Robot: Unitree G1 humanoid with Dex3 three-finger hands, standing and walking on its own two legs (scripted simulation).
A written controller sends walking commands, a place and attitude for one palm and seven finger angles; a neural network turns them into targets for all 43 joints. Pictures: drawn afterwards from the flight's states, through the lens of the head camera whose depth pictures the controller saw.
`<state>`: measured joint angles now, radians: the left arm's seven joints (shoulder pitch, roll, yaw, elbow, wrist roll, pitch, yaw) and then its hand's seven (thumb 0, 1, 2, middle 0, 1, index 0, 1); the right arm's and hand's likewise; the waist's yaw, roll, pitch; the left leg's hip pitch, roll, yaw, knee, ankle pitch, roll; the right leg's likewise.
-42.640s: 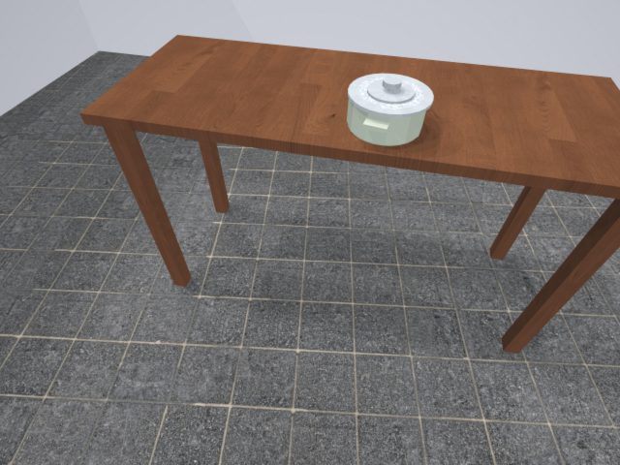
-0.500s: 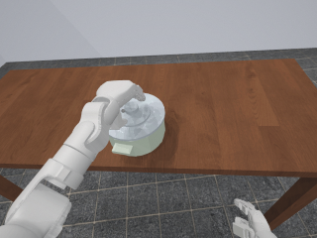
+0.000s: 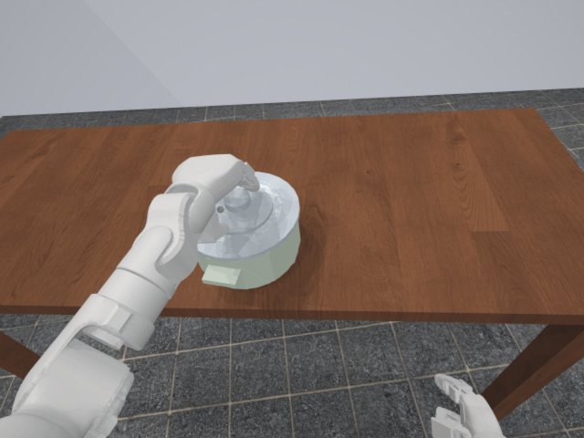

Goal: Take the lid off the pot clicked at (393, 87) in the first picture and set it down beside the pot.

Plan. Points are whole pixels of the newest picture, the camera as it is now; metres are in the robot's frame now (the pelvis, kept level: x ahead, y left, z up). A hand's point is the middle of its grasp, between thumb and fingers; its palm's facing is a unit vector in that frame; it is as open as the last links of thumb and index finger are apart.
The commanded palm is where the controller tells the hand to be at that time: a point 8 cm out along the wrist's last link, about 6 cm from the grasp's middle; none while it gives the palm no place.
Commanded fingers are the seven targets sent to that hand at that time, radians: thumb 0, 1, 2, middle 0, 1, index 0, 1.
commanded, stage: close the fingers and squeeze the knob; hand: left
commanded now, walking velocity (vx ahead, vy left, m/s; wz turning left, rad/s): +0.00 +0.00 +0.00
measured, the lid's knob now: (237, 200) +0.44 +0.10 +0.10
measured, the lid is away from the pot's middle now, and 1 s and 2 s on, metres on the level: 0.01 0.00 0.01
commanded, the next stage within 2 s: lift the lid straight up in 1.66 s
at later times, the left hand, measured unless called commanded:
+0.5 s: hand (220, 210) +0.40 +0.11 +0.12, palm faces -0.22 -0.08 -0.97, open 9.0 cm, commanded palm +0.37 +0.12 +0.19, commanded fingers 0.00 0.07 1.17 -0.73 -0.72 -0.73 -0.72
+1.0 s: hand (223, 212) +0.39 +0.11 +0.12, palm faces -0.22 -0.07 -0.97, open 7.1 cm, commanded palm +0.37 +0.12 +0.19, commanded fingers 0.00 0.47 0.74 -0.85 -0.95 -0.85 -0.95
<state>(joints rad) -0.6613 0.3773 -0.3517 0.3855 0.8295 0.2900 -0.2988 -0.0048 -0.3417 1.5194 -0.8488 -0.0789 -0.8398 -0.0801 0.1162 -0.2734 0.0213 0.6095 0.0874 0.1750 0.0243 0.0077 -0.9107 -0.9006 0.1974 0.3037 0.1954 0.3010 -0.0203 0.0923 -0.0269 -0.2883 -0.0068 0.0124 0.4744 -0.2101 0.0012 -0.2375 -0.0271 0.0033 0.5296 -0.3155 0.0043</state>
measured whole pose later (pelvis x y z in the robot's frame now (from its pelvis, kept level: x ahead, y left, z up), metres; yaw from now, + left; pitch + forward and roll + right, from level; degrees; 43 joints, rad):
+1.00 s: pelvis +0.00 +0.00 +0.00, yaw +0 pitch +1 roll +1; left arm -0.63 0.38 -0.37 0.33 0.83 0.30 -0.29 0.00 0.24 0.93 -0.75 -0.86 -0.72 -0.85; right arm 0.09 -0.27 0.02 0.60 0.09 0.18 0.04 0.01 -0.91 -0.90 0.20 0.30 0.20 0.30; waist -0.01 0.10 -0.02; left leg -0.29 0.00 0.01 0.48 -0.21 0.00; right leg -0.23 -0.02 0.00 0.52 -0.31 0.00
